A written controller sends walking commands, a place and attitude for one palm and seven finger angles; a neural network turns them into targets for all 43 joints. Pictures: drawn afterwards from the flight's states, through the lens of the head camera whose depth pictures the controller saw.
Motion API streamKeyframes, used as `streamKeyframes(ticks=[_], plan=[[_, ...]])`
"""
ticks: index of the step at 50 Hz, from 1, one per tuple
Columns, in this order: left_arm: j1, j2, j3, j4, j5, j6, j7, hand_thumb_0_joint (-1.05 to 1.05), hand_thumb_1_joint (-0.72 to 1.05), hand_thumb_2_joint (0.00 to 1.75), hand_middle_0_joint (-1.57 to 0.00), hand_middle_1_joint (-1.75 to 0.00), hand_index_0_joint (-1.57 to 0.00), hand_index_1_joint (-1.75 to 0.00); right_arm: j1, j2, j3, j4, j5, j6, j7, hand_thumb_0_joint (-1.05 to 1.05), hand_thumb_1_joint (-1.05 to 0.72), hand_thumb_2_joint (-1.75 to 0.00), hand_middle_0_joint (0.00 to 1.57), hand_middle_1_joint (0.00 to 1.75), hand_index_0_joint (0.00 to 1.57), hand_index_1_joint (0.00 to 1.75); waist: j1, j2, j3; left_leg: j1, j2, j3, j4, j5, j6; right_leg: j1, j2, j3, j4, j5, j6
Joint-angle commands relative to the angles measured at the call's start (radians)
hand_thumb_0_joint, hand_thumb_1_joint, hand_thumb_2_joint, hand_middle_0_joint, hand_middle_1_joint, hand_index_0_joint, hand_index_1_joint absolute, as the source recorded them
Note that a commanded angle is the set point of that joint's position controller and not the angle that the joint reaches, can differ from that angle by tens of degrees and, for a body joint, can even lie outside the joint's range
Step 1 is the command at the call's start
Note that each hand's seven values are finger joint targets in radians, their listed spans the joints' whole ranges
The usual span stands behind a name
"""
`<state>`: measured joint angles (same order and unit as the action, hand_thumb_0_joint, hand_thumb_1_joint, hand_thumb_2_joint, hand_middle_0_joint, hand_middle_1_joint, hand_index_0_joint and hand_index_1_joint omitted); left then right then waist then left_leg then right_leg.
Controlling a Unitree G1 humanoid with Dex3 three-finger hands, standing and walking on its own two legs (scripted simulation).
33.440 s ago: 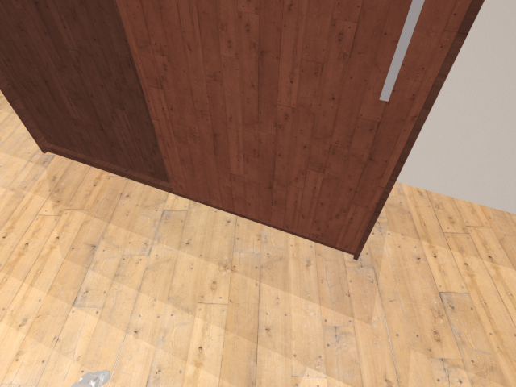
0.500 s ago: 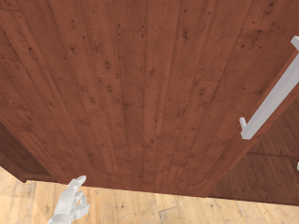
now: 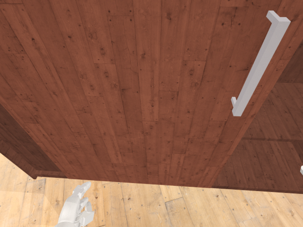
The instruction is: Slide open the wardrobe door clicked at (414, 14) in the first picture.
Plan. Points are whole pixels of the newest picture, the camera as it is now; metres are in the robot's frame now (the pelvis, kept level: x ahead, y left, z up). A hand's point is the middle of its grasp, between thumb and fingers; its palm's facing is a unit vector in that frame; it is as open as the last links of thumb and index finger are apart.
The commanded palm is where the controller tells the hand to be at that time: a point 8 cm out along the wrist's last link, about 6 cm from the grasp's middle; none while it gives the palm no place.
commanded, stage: step back with the hand held close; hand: right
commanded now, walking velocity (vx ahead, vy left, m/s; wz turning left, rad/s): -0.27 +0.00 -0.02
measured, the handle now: (251, 71) +0.44 -0.25 +0.20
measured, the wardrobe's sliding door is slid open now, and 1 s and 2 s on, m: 0.65 0.65 0.65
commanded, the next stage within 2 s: stop stepping back and stand still in 0.38 s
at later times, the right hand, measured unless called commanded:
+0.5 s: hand out of the picture +0.15 -0.24 +0.17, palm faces +0.36 +0.81 -0.47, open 7.4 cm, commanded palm +0.08 -0.28 +0.19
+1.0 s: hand out of the picture +0.10 -0.27 +0.15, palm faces +0.51 +0.81 -0.29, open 7.4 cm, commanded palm +0.02 -0.30 +0.19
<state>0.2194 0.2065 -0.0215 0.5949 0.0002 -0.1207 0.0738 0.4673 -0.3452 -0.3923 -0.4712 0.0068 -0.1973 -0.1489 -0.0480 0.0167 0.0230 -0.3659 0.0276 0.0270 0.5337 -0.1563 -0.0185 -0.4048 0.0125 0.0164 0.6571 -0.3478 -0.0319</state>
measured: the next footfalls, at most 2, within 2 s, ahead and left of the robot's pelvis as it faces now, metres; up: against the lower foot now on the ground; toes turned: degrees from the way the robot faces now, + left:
left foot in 0.32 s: -0.13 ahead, +0.13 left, +0.00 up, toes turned +0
right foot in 0.52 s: +0.00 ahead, -0.07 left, +0.00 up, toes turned +0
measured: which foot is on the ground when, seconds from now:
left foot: down 0.00-0.10, up 0.12-0.30, down 0.32-0.52, up 0.54-0.74, down 0.76-1.00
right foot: down 0.00-0.40, up 0.42-0.50, down 0.52-0.78, up 0.80-0.98, down 1.00-1.00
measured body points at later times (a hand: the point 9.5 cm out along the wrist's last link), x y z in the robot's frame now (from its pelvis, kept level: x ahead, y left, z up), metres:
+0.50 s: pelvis -0.07 +0.01 +0.01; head -0.02 -0.02 +0.45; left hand +0.11 +0.23 -0.07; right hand +0.12 -0.28 +0.20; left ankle -0.16 +0.13 -0.72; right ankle -0.03 -0.08 -0.72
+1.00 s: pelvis -0.11 +0.00 +0.00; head -0.12 -0.04 +0.45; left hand +0.03 +0.26 -0.07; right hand +0.07 -0.31 +0.17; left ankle -0.08 +0.14 -0.73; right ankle -0.14 -0.12 -0.73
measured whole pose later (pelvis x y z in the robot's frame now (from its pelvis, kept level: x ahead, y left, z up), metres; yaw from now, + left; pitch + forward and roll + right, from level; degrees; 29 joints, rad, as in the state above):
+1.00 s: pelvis -0.11 +0.00 +0.00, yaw -1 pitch +1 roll +1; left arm 0.30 0.23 0.01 0.67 0.01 -0.13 0.07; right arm 0.42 -0.33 -0.38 -0.42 0.00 -0.18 -0.17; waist -0.01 0.06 -0.05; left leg -0.32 0.05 0.08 0.58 -0.27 -0.01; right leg -0.24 -0.04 -0.01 0.56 -0.37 -0.05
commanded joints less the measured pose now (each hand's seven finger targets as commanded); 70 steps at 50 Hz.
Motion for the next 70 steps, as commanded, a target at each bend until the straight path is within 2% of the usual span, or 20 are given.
streamKeyframes(ticks=[1, 5, 8, 14, 18, 20, 21, 23, 24, 26, 27, 36, 40, 44, 48, 50, 55, 60, 66, 70], plan=[[-0.079, 0.127, 0.049, -0.142, 0.002, -0.048, 0.014, 0.0, 0.9, 0.9, -0.2, -0.3, -0.2, -0.3, -0.108, -0.265, -0.15, -0.282, 0.011, -0.092, -0.037, 0.0, -0.9, -0.9, 0.2, 0.3, 0.2, 0.3, 0.034, 0.002, -0.077, -0.093, 0.164, -0.175, -0.178, -0.277, 0.096, 0.087, -0.041, 0.08, -0.066, -0.126, -0.014], [-0.103, 0.148, 0.065, -0.184, -0.003, -0.071, 0.022, 0.0, 0.9, 0.9, -0.2, -0.3, -0.2, -0.3, -0.051, -0.27, -0.225, -0.311, -0.011, -0.117, -0.037, 0.0, -0.9, -0.9, 0.2, 0.3, 0.2, 0.3, 0.019, -0.376, -0.098, 0.311, -0.067, -0.017, 0.347, -0.158, -0.01, -0.34, -0.276, 0.367, -0.499, -0.437, -0.128], [-0.085, 0.147, 0.093, -0.178, -0.012, -0.088, 0.005, 0.0, 0.9, 0.9, -0.2, -0.3, -0.2, -0.3, -0.018, -0.278, -0.248, -0.259, -0.012, -0.136, -0.021, 0.0, -0.9, -0.9, 0.2, 0.3, 0.2, 0.3, 0.022, -0.264, -0.093, 0.314, -0.092, -0.045, 0.466, -0.218, -0.009, -0.363, -0.295, 0.325, -0.469, -0.369, -0.149], [-0.067, 0.131, 0.081, -0.097, 0.0, -0.127, -0.007, 0.0, 0.9, 0.9, -0.2, -0.3, -0.2, -0.3, 0.014, -0.227, -0.171, -0.222, 0.032, -0.139, 0.0, 0.0, -0.9, -0.9, 0.2, 0.3, 0.2, 0.3, 0.018, -0.219, -0.116, 0.085, -0.051, -0.033, -0.075, -0.276, 0.016, 0.143, -0.253, 0.281, -0.35, -0.044, -0.091], [-0.075, 0.099, 0.061, -0.071, 0.004, -0.118, -0.002, 0.0, 0.9, 0.9, -0.2, -0.3, -0.2, -0.3, -0.142, -0.318, -0.18, -0.261, 0.019, -0.157, 0.011, 0.0, -0.9, -0.9, 0.2, 0.3, 0.2, 0.3, 0.024, -0.03, -0.231, 0.089, 0.084, -0.076, -0.349, 0.343, 0.017, 0.372, -0.126, 0.046, 0.063, 0.439, -0.003], [-0.099, 0.114, 0.089, -0.104, -0.033, -0.091, 0.006, 0.0, 0.9, 0.9, -0.2, -0.3, -0.2, -0.3, -0.148, -0.285, -0.131, -0.243, 0.029, -0.144, 0.016, 0.0, -0.9, -0.9, 0.2, 0.3, 0.2, 0.3, 0.027, 0.324, -0.209, 0.226, 0.211, -0.102, -0.143, 1.058, 0.043, 0.121, 0.03, -0.091, 0.255, 0.009, 0.037], [-0.138, 0.116, 0.089, -0.14, -0.042, -0.093, 0.006, 0.0, 0.9, 0.9, -0.2, -0.3, -0.2, -0.3, -0.089, -0.323, -0.179, -0.23, 0.026, -0.144, 0.019, 0.0, -0.9, -0.9, 0.2, 0.3, 0.2, 0.3, 0.01, 0.336, -0.152, 0.222, 0.25, -0.108, -0.088, 1.136, 0.062, 0.029, 0.032, -0.063, 0.268, -0.111, 0.021], [-0.174, 0.089, 0.045, -0.167, -0.024, -0.084, 0.009, 0.0, 0.9, 0.9, -0.2, -0.3, -0.2, -0.3, -0.004, -0.335, -0.238, -0.204, 0.039, -0.127, 0.029, 0.0, -0.9, -0.9, 0.2, 0.3, 0.2, 0.3, 0.025, 0.119, -0.115, 0.292, 0.216, -0.111, 0.066, 1.124, 0.082, -0.005, 0.002, -0.066, -0.076, 0.05, 0.014], [-0.167, 0.082, 0.026, -0.158, -0.024, -0.067, 0.015, 0.0, 0.9, 0.9, -0.2, -0.3, -0.2, -0.3, 0.023, -0.299, -0.217, -0.216, 0.041, -0.121, 0.03, 0.0, -0.9, -0.9, 0.2, 0.3, 0.2, 0.3, 0.046, -0.031, -0.158, 0.232, 0.122, -0.029, 0.215, 1.043, 0.018, 0.174, -0.014, -0.074, -0.226, 0.504, -0.003], [-0.11, 0.116, 0.055, -0.149, -0.003, -0.068, -0.012, 0.0, 0.9, 0.9, -0.2, -0.3, -0.2, -0.3, 0.027, -0.269, -0.192, -0.292, 0.039, -0.12, 0.016, 0.0, -0.9, -0.9, 0.2, 0.3, 0.2, 0.3, 0.033, -0.333, -0.286, -0.116, -0.056, -0.064, 0.504, -0.258, 0.008, 0.548, -0.285, 0.227, -0.201, 1.209, -0.121], [-0.067, 0.125, 0.069, -0.121, -0.009, -0.073, -0.032, 0.0, 0.9, 0.9, -0.2, -0.3, -0.2, -0.3, -0.013, -0.239, -0.171, -0.287, 0.04, -0.124, 0.018, 0.0, -0.9, -0.9, 0.2, 0.3, 0.2, 0.3, 0.047, -0.241, -0.247, -0.088, -0.064, -0.119, 0.535, -0.44, 0.03, 0.469, -0.297, 0.185, -0.251, 1.027, -0.112], [-0.105, 0.131, 0.069, -0.183, -0.017, -0.046, -0.001, 0.0, 0.9, 0.9, -0.2, -0.3, -0.2, -0.3, 0.134, -0.277, -0.222, -0.247, 0.02, -0.05, -0.006, 0.0, -0.9, -0.9, 0.2, 0.3, 0.2, 0.3, 0.03, -0.204, -0.078, 0.45, -0.044, 0.078, -0.003, -0.217, 0.025, -0.245, -0.133, 0.082, -0.421, -0.405, -0.047], [-0.062, 0.135, 0.083, -0.123, -0.008, -0.033, -0.006, 0.0, 0.9, 0.9, -0.2, -0.3, -0.2, -0.3, -0.07, -0.277, -0.16, -0.199, 0.024, -0.064, 0.006, 0.0, -0.9, -0.9, 0.2, 0.3, 0.2, 0.3, 0.05, 0.211, -0.019, -0.043, 0.387, -0.482, -0.43, -0.464, 0.229, -0.061, 0.01, 0.003, 0.49, -0.102, 0.025], [-0.064, 0.115, 0.066, -0.092, 0.0, -0.034, 0.003, 0.0, 0.9, 0.9, -0.2, -0.3, -0.2, -0.3, -0.155, -0.206, -0.076, -0.1, 0.009, -0.035, -0.003, 0.0, -0.9, -0.9, 0.2, 0.3, 0.2, 0.3, 0.077, 0.129, -0.012, -0.162, 0.252, -0.19, -0.326, -0.449, 0.146, 0.129, -0.07, -0.004, 0.254, -0.045, -0.001], [-0.043, 0.125, 0.069, -0.084, 0.006, -0.076, 0.021, 0.0, 0.9, 0.9, -0.2, -0.3, -0.2, -0.3, -0.167, -0.219, -0.072, -0.178, -0.006, -0.053, -0.032, 0.0, -0.9, -0.9, 0.2, 0.3, 0.2, 0.3, 0.064, -0.102, -0.023, 0.015, 0.132, -0.113, -0.104, -0.296, 0.106, 0.213, -0.013, -0.059, -0.315, -0.013, -0.019], [-0.056, 0.147, 0.073, -0.122, 0.002, -0.096, 0.012, 0.0, 0.9, 0.9, -0.2, -0.3, -0.2, -0.3, -0.183, -0.246, -0.096, -0.305, -0.012, -0.082, -0.038, 0.0, -0.9, -0.9, 0.2, 0.3, 0.2, 0.3, 0.034, -0.385, -0.042, -0.026, -0.026, 0.022, 0.203, -0.23, 0.029, 0.21, -0.237, 0.264, -0.396, 0.139, -0.096], [-0.066, 0.125, 0.058, -0.116, 0.002, -0.105, -0.023, 0.0, 0.9, 0.9, -0.2, -0.3, -0.2, -0.3, -0.006, -0.273, -0.182, -0.296, -0.003, -0.092, -0.022, 0.0, -0.9, -0.9, 0.2, 0.3, 0.2, 0.3, 0.029, -0.203, -0.069, 0.256, -0.026, 0.023, -0.079, -0.02, 0.02, 0.085, -0.185, 0.132, -0.234, 0.46, -0.059], [-0.016, 0.121, 0.089, -0.111, -0.018, -0.059, -0.032, 0.0, 0.9, 0.9, -0.2, -0.3, -0.2, -0.3, 0.095, -0.241, -0.184, -0.117, 0.039, -0.076, -0.01, 0.0, -0.9, -0.9, 0.2, 0.3, 0.2, 0.3, 0.063, 0.18, -0.131, 0.269, 0.257, -0.334, -0.254, 0.026, 0.169, 0.021, -0.014, -0.007, 0.01, -0.029, 0.019], [-0.084, 0.135, 0.064, -0.109, -0.008, -0.053, 0.002, 0.0, 0.9, 0.9, -0.2, -0.3, -0.2, -0.3, -0.01, -0.214, -0.127, -0.119, 0.026, -0.07, -0.017, 0.0, -0.9, -0.9, 0.2, 0.3, 0.2, 0.3, 0.045, -0.126, -0.111, 0.161, 0.005, -0.034, -0.004, 0.039, 0.02, 0.214, -0.174, 0.147, -0.333, 0.377, -0.018], [-0.082, 0.132, 0.059, -0.111, 0.002, -0.065, 0.007, 0.0, 0.9, 0.9, -0.2, -0.3, -0.2, -0.3, -0.123, -0.193, -0.069, -0.186, 0.005, -0.069, -0.016, 0.0, -0.9, -0.9, 0.2, 0.3, 0.2, 0.3, 0.039, -0.171, -0.094, 0.165, -0.015, 0.004, 0.002, -0.011, 0.018, 0.249, -0.185, 0.139, -0.33, 0.547, 0.003]])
